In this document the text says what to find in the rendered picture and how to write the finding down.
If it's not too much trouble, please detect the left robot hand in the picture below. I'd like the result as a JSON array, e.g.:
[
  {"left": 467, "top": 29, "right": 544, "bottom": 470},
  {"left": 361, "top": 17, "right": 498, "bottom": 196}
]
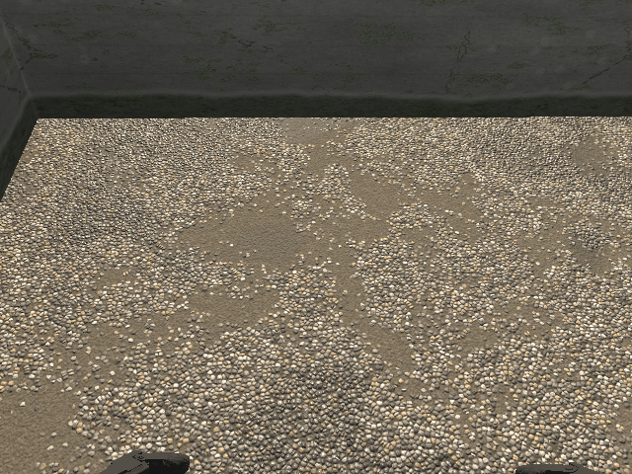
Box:
[{"left": 99, "top": 450, "right": 190, "bottom": 474}]

